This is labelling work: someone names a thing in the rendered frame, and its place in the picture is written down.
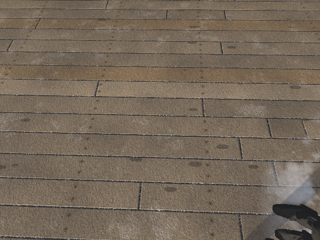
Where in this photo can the right robot hand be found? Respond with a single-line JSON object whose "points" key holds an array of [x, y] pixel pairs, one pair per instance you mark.
{"points": [[303, 215]]}

